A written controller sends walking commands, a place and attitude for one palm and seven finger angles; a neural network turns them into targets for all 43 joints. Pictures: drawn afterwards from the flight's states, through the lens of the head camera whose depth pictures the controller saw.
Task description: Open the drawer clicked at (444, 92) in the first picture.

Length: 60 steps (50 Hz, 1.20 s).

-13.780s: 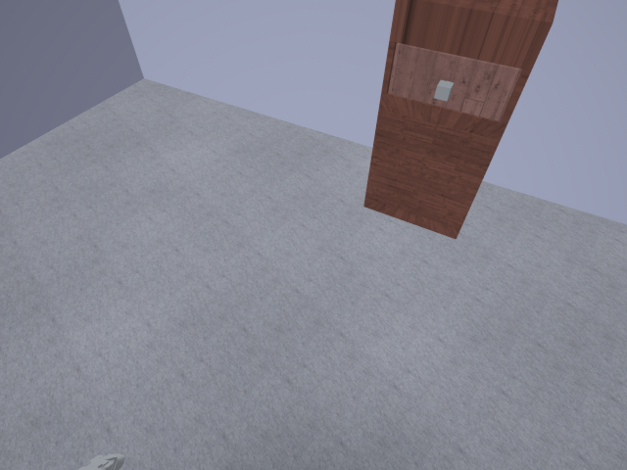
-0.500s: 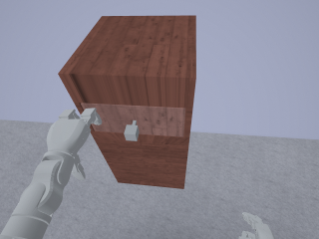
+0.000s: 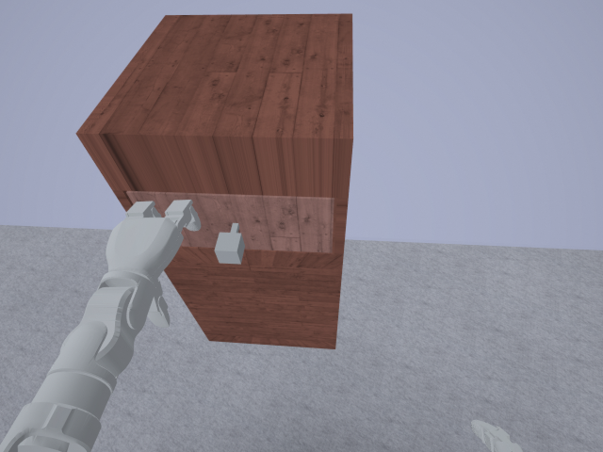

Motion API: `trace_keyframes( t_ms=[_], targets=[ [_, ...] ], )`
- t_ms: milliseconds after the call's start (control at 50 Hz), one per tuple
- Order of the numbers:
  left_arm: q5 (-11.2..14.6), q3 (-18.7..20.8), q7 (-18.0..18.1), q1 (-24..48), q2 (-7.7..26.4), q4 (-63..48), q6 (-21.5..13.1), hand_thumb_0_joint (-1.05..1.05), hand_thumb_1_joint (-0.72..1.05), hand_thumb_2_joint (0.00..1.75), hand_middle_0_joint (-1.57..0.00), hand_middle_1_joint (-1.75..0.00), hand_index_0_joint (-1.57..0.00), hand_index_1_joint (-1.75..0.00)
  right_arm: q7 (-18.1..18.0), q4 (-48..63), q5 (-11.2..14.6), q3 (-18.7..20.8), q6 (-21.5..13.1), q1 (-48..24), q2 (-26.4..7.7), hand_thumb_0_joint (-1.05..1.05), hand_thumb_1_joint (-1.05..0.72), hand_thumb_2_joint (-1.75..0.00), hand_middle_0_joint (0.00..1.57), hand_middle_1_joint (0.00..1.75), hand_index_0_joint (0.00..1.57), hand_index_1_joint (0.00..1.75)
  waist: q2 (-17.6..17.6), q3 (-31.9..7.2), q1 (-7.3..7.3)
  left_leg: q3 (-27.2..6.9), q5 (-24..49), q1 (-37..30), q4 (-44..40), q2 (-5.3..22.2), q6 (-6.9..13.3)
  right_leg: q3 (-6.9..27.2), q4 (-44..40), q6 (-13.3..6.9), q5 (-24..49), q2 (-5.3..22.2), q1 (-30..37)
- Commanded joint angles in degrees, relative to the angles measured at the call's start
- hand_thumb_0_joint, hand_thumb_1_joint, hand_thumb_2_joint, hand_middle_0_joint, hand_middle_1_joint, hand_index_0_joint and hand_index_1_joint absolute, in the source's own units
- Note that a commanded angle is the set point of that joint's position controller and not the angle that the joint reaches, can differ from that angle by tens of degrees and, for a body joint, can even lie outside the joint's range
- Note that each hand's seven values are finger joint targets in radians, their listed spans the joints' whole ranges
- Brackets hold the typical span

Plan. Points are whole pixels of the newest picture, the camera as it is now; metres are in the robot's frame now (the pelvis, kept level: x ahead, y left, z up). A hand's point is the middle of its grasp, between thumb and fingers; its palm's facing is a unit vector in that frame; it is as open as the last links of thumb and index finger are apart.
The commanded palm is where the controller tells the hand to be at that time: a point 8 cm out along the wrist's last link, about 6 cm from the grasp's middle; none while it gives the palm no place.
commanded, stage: move the hooked fingers above the handle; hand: left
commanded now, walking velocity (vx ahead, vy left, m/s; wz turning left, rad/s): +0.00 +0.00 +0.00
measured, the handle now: (232, 239) +0.49 +0.19 -0.09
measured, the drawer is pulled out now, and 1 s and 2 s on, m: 0.00 0.00 0.00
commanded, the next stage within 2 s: lower the fingers behind the handle in 1.66 s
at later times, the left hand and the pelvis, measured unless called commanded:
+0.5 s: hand (193, 247) +0.40 +0.22 +0.01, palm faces -0.03 -0.06 -1.00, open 13.9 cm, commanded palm +0.38 +0.22 +0.06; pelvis +0.01 +0.00 -0.01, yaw +0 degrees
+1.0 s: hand (213, 239) +0.44 +0.20 -0.03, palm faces -0.02 -0.02 -1.00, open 13.9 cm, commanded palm +0.42 +0.19 +0.03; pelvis +0.00 +0.01 -0.03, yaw -1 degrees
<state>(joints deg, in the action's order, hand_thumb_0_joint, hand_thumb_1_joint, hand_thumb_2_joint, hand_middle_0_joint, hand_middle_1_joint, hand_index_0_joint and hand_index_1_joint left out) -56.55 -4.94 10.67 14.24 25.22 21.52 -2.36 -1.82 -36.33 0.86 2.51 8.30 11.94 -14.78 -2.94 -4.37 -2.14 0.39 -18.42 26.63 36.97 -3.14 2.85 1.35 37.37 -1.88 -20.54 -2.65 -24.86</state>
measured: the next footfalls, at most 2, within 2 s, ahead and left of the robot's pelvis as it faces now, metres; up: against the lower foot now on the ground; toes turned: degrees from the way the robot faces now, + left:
none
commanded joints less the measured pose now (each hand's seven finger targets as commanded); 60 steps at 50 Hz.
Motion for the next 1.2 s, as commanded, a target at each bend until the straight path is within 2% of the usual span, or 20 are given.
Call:
trace_keyframes(
  t_ms=[0, 160, 260, 300, 340, 440, 520, 560, 600, 660, 760, 820, 900, 940, 960, 1020, 1040, 1100, 1140, 1180],
  targets=[
    [-0.96, 7.62, 4.52, 20.38, 12.76, -9.24, -0.89, 0.00, -0.50, 0.30, -0.30, -1.20, -0.30, -1.20, -0.62, 7.07, -0.02, 2.33, -2.24, -2.44, -6.40, 0.00, -0.90, -0.90, 0.20, 0.30, 0.20, 0.30, 2.84, -17.32, 0.43, -0.53, 18.57, -8.46, -1.64, 0.75, -0.46, 0.91, -3.20, -0.81, 18.61, 0.23, 4.13],
    [-2.01, 5.40, 7.13, 24.00, 10.20, -2.47, 0.70, 0.00, -0.50, 0.30, -0.30, -1.20, -0.30, -1.20, -0.52, 5.96, 0.11, 2.92, -1.95, -0.10, -6.46, 0.00, -0.90, -0.90, 0.20, 0.30, 0.20, 0.30, 2.21, -20.02, 1.56, -0.04, 21.28, -7.81, 0.54, 0.86, -0.26, 0.69, -1.43, -0.79, 22.26, 0.04, 2.88],
    [-2.07, 5.22, 6.66, 24.79, 10.11, 2.41, 0.87, 0.00, -0.50, 0.30, -0.30, -1.20, -0.30, -1.20, -0.70, 5.86, 0.10, 2.97, -1.46, 1.14, -6.70, 0.00, -0.90, -0.90, 0.20, 0.30, 0.20, 0.30, 3.66, -20.38, 2.10, 0.29, 21.69, -5.99, 1.48, 0.75, -0.04, 1.10, -1.01, -0.55, 24.95, 0.13, 3.38],
    [-2.73, 6.87, 6.75, 25.91, 12.07, 2.91, 0.07, 0.00, -0.50, 0.30, -0.30, -1.20, -0.30, -1.20, -0.76, 5.79, -0.10, 2.92, -1.10, 1.51, -6.83, 0.00, -0.90, -0.90, 0.20, 0.30, 0.20, 0.30, 3.37, -22.13, 1.57, -0.01, 22.67, -5.32, 1.75, 0.69, -0.26, 1.11, -0.11, -0.76, 25.16, 0.03, 3.78],
    [-3.19, 4.72, 7.27, 27.47, 9.40, 2.78, -0.78, 0.00, -0.50, 0.30, -0.30, -1.20, -0.30, -1.20, -0.46, 5.61, -0.14, 3.21, -1.24, 1.91, -6.36, 0.00, -0.90, -0.90, 0.20, 0.30, 0.20, 0.30, 1.65, -21.54, 2.41, 0.02, 23.81, -6.39, 2.54, 0.96, -0.22, 0.79, 0.19, -0.72, 25.23, -0.04, 1.29],
    [-3.83, 4.20, 9.46, 29.18, 7.86, 4.93, -1.56, 0.00, -0.50, 0.30, -0.30, -1.20, -0.30, -1.20, 0.07, 5.03, -0.40, 3.65, -1.11, 3.23, -6.29, 0.00, -0.90, -0.90, 0.20, 0.30, 0.20, 0.30, 2.18, -23.35, 2.90, -0.19, 25.42, -6.17, 4.18, 1.17, -0.32, 0.49, 1.53, -0.73, 25.59, -0.29, -0.58],
    [-4.99, 5.65, 11.61, 32.99, 9.86, 10.33, -0.57, 0.00, -0.50, 0.30, -0.30, -1.20, -0.30, -1.20, 0.09, 3.98, -0.39, 3.62, -0.90, 4.58, -6.75, 0.00, -0.90, -0.90, 0.20, 0.30, 0.20, 0.30, 2.81, -22.36, 3.60, -0.12, 22.45, -3.22, 4.72, 1.11, -0.29, 0.24, 2.18, -0.82, 23.38, -0.40, -2.26],
    [-5.38, 4.22, 12.48, 36.03, 8.38, 10.73, -0.34, 0.00, -0.50, 0.30, -0.30, -1.20, -0.30, -1.20, 0.17, 3.67, -0.52, 3.86, -0.93, 4.94, -6.59, 0.00, -0.90, -0.90, 0.20, 0.30, 0.20, 0.30, 1.81, -23.64, 4.34, -0.29, 22.72, -4.25, 5.44, 1.29, -0.30, -0.05, 2.61, -0.89, 22.69, -0.49, -3.80],
    [-5.58, 5.81, 13.13, 37.54, 10.15, 11.43, -0.54, 0.00, -0.50, 0.30, -0.30, -1.20, -0.30, -1.20, 0.18, 3.35, -0.72, 3.99, -0.93, 5.43, -6.68, 0.00, -0.90, -0.90, 0.20, 0.30, 0.20, 0.30, 1.34, -26.70, 4.07, -0.56, 23.86, -4.40, 6.23, 1.27, -0.40, 0.14, 3.40, -0.94, 23.14, -0.61, -3.49],
    [-5.51, 2.84, 13.57, 37.66, 6.19, 14.94, -0.01, 0.00, -0.50, 0.30, -0.30, -1.20, -0.30, -1.20, 0.44, 3.00, -0.74, 4.18, -0.93, 6.17, -6.49, 0.00, -0.90, -0.90, 0.20, 0.30, 0.20, 0.30, 1.17, -24.83, 5.18, -0.69, 23.54, -4.49, 6.65, 1.66, -0.48, -0.56, 3.50, -0.93, 21.55, -0.84, -6.27],
    [-5.88, 1.74, 14.21, 42.21, 4.84, 18.74, 0.33, 0.00, -0.50, 0.30, -0.30, -1.20, -0.30, -1.20, 0.81, 2.22, -1.06, 4.39, -0.92, 8.00, -6.86, 0.00, -0.90, -0.90, 0.20, 0.30, 0.20, 0.30, 1.73, -25.45, 6.23, -0.87, 21.85, -3.27, 7.60, 1.89, -0.41, -0.76, 4.09, -0.90, 19.70, -1.01, -8.71],
    [-6.54, 3.91, 14.91, 43.42, 7.70, 22.14, 0.54, 0.00, -0.50, 0.30, -0.30, -1.20, -0.30, -1.20, 0.76, 2.04, -1.17, 4.14, -0.81, 8.82, -7.17, 0.00, -0.90, -0.90, 0.20, 0.30, 0.20, 0.30, 3.10, -25.01, 6.24, -0.82, 20.17, 0.04, 8.03, 1.76, -0.27, -0.52, 4.80, -0.89, 19.45, -0.98, -8.66],
    [-7.53, 5.47, 16.70, 47.32, 9.88, 24.68, 1.07, 0.00, -0.50, 0.30, -0.30, -1.20, -0.30, -1.20, 0.72, 1.78, -1.42, 3.99, -1.06, 9.56, -7.27, 0.00, -0.90, -0.90, 0.20, 0.30, 0.20, 0.30, 1.19, -25.88, 6.32, -0.84, 17.95, 2.40, 8.96, 1.69, -0.32, -0.68, 5.99, -1.06, 16.81, -1.06, -10.65],
    [-7.79, 3.03, 17.39, 49.33, 6.89, 25.07, 1.30, 0.00, -0.50, 0.30, -0.30, -1.20, -0.30, -1.20, 0.89, 1.53, -1.56, 4.27, -1.32, 10.06, -7.19, 0.00, -0.90, -0.90, 0.20, 0.30, 0.20, 0.30, 0.00, -27.25, 7.62, -1.05, 18.20, 0.88, 9.86, 2.05, -0.46, -0.91, 6.46, -0.92, 16.02, -1.18, -13.26],
    [-7.41, 3.51, 17.55, 48.57, 6.93, 25.29, 1.50, 0.00, -0.50, 0.30, -0.30, -1.20, -0.30, -1.20, 1.09, 1.54, -1.63, 4.35, -1.49, 10.67, -7.19, 0.00, -0.90, -0.90, 0.20, 0.30, 0.20, 0.30, -0.89, -27.75, 6.87, -0.90, 18.26, 0.31, 9.81, 2.06, -0.54, -1.06, 6.43, -1.03, 15.77, -1.29, -12.95],
    [-7.11, 4.30, 17.57, 49.52, 7.94, 25.33, 2.14, 0.00, -0.50, 0.30, -0.30, -1.20, -0.30, -1.20, 1.20, 1.26, -1.69, 4.49, -1.44, 11.52, -7.56, 0.00, -0.90, -0.90, 0.20, 0.30, 0.20, 0.30, -0.69, -30.28, 7.01, -1.33, 19.86, -1.23, 9.97, 2.44, -0.69, -1.46, 6.89, -0.96, 16.20, -1.50, -12.82],
    [-7.07, 2.81, 17.39, 50.08, 6.46, 25.52, 2.55, 0.00, -0.50, 0.30, -0.30, -1.20, -0.30, -1.20, 1.26, 1.25, -1.68, 4.51, -1.34, 11.26, -7.56, 0.00, -0.90, -0.90, 0.20, 0.30, 0.20, 0.30, -0.70, -29.83, 7.69, -1.38, 19.51, -1.52, 9.98, 2.47, -0.64, -1.40, 6.50, -0.87, 15.78, -1.59, -13.45],
    [-6.74, 4.96, 17.05, 49.17, 9.04, 26.09, 3.02, 0.00, -0.50, 0.30, -0.30, -1.20, -0.30, -1.20, 1.01, 1.21, -1.63, 4.29, -1.17, 11.63, -7.91, 0.00, -0.90, -0.90, 0.20, 0.30, 0.20, 0.30, 0.77, -29.87, 6.96, -1.37, 19.65, -0.29, 9.37, 2.39, -0.50, -1.28, 6.27, -0.91, 16.76, -1.59, -11.17],
    [-6.69, 2.43, 16.68, 48.90, 6.18, 26.02, 3.27, 0.00, -0.50, 0.30, -0.30, -1.20, -0.30, -1.20, 0.94, 1.33, -1.36, 4.24, -1.13, 11.55, -7.67, 0.00, -0.90, -0.90, 0.20, 0.30, 0.20, 0.30, 0.51, -28.06, 7.50, -1.22, 18.79, -0.80, 8.72, 2.54, -0.45, -1.47, 5.47, -0.82, 15.68, -1.60, -12.03],
    [-6.66, 3.43, 16.62, 47.76, 7.36, 26.14, 3.42, 0.00, -0.50, 0.30, -0.30, -1.20, -0.30, -1.20, 0.89, 1.44, -1.24, 4.19, -1.21, 11.65, -7.76, 0.00, -0.90, -0.90, 0.20, 0.30, 0.20, 0.30, 0.57, -26.94, 6.87, -1.12, 17.86, -0.55, 8.01, 2.54, -0.40, -1.49, 4.91, -0.93, 14.83, -1.58, -11.52]
  ],
)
